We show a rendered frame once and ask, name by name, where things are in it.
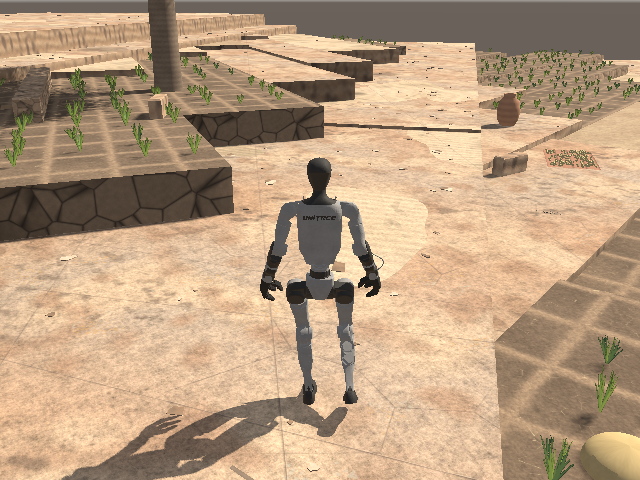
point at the left robot hand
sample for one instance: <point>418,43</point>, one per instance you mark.
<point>271,286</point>

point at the robot right upper arm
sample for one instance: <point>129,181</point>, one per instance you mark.
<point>351,211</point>

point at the right robot forearm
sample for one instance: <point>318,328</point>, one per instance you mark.
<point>369,264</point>

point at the robot left upper arm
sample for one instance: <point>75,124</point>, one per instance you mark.
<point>288,211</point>

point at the right robot foot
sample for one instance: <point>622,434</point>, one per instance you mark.
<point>350,397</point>

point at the left robot thigh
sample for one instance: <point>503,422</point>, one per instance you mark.
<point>296,296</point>

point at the right robot hand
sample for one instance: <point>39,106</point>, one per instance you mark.
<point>368,283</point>

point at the left robot forearm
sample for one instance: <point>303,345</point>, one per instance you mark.
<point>271,266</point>

